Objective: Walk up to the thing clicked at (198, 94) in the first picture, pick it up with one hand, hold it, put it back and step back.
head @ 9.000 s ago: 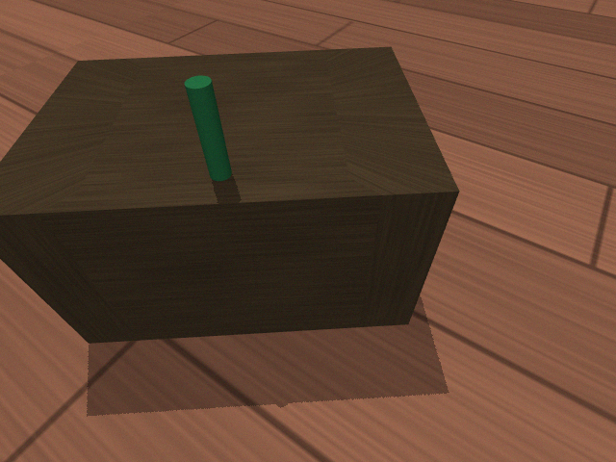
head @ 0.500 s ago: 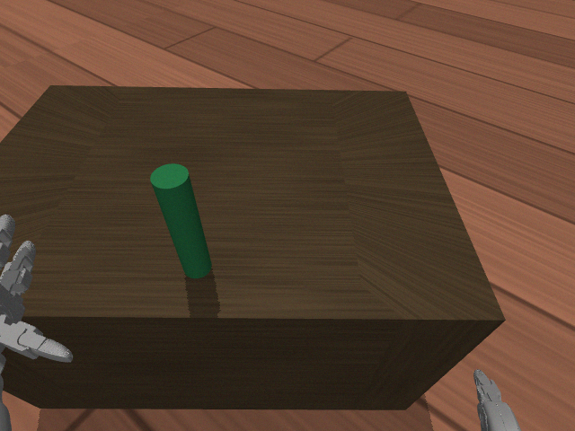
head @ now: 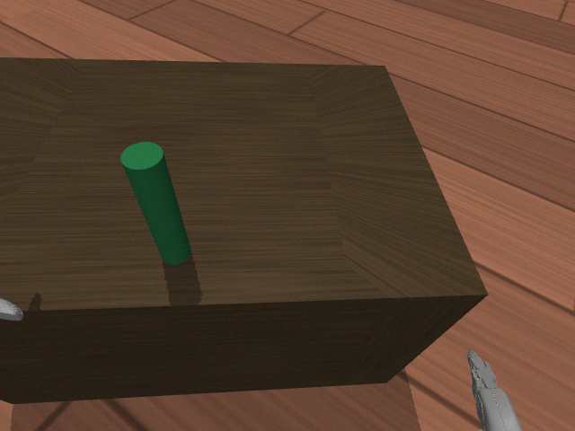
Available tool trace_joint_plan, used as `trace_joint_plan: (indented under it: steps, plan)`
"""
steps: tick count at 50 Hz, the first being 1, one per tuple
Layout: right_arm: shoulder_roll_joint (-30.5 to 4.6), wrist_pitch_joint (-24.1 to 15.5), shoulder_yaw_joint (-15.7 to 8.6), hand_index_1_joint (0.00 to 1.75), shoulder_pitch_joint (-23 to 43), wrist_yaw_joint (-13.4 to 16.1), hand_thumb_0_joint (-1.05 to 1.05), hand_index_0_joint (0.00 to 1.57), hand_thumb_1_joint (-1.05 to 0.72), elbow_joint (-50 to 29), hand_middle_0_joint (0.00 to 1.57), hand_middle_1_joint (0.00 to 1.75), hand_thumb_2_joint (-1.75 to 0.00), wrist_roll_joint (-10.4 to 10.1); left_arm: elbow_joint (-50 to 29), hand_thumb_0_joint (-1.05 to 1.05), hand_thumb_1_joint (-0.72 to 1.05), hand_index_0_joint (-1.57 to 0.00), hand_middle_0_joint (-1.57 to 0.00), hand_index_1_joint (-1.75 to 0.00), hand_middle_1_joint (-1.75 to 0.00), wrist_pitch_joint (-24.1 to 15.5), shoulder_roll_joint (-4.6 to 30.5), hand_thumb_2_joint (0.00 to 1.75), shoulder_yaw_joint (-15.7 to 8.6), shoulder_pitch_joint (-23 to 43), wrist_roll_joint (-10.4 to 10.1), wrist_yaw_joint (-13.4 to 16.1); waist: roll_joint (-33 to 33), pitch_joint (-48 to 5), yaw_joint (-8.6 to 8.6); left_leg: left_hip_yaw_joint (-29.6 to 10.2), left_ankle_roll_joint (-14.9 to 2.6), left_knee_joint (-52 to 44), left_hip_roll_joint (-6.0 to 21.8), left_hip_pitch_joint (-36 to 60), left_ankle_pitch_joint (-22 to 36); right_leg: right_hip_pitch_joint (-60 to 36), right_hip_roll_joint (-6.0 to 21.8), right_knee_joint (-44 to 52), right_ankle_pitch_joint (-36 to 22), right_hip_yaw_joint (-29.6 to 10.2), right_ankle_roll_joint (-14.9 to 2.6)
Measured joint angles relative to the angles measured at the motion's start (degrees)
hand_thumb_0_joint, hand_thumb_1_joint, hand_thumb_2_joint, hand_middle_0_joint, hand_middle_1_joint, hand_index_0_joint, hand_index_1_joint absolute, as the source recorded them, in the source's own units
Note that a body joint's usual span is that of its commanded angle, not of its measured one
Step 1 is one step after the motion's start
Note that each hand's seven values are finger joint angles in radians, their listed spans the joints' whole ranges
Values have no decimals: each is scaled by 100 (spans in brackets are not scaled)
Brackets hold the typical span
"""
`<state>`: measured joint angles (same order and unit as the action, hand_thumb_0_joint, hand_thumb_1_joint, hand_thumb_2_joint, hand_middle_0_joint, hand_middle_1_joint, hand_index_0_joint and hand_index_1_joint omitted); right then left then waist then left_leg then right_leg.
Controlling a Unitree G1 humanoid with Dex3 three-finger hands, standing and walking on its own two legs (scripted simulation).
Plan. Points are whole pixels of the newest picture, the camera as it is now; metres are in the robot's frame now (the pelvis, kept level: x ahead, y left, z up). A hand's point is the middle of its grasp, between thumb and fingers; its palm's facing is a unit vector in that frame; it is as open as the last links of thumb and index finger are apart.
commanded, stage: go down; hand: left
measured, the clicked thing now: (162, 211) +0.46 +0.19 +0.02
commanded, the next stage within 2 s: approach in 1.44 s
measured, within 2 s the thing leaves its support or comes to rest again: neither
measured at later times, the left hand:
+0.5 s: hand out of the picture +0.37 +0.37 +0.09, palm faces +0.18 -0.98 +0.00, open 17.6 cm
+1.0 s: hand out of the picture +0.39 +0.39 +0.09, palm faces +0.18 -0.98 -0.01, open 17.5 cm
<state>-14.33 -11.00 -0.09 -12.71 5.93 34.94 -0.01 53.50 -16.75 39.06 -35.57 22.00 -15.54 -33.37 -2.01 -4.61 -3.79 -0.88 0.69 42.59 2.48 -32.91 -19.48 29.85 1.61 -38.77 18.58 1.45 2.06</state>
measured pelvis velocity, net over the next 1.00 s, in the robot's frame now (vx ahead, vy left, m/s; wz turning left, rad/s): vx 0.01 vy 0.00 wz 0.00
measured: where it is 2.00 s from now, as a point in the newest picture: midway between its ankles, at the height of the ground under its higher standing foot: outside the picture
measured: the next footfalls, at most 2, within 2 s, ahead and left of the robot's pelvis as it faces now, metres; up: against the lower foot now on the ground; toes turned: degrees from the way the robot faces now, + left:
none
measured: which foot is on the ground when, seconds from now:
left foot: down 0.00-1.00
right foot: down 0.00-1.00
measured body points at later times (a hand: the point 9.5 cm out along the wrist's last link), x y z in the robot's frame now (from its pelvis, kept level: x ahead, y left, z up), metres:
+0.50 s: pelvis +0.01 +0.00 -0.01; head +0.08 +0.03 +0.43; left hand +0.35 +0.42 +0.09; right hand +0.16 -0.26 -0.07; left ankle +0.01 +0.12 -0.71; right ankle +0.00 -0.15 -0.71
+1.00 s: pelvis +0.01 +0.00 -0.03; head +0.08 +0.04 +0.41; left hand +0.37 +0.44 +0.09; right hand +0.16 -0.26 -0.07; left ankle +0.01 +0.12 -0.71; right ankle +0.00 -0.15 -0.71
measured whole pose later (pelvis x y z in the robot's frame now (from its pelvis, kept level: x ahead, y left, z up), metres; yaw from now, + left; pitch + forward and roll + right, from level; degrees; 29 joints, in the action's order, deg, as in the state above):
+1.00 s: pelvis +0.01 +0.00 -0.03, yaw +0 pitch +16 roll -3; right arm -15.2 -11.4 1.3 -16.8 5.8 25.0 0.6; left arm 59.2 -11.8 48.5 -40.3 30.5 -12.9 -36.5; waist -1.1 -7.9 -6.1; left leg -2.4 0.8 54.5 3.1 -45.3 -25.3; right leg 41.3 1.0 -49.4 24.0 2.4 2.1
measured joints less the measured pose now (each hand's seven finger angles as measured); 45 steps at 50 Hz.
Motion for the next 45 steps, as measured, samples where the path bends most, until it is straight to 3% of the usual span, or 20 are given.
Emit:
trace_joint_plan:
  steps: [9,32,45]
  plan:
    - [90,-57,107,5,-108,-21,-1,5,54,-188,6,5,-5,38,89,-2,-54,-3,-4,-5,-4,121,122,7,-75,118,19,-96,59,-122,-25,-26,-15,246,6,-265,-140,235,-5,-199,121,16,18]
    - [-60,-39,119,5,-220,9,-1,5,53,-601,6,5,-5,37,494,-2,-56,-3,-4,-5,-3,295,684,7,-421,611,140,-287,50,-231,-152,-130,29,830,41,-903,-422,854,-39,-800,437,89,-21]
    - [-62,-56,182,5,-381,-14,-1,5,54,-880,6,5,-5,70,521,-2,-55,-3,-5,-5,-3,444,873,7,-463,819,240,-365,39,-309,-201,-169,28,1116,57,-1197,-545,1110,-58,-1023,532,113,-14]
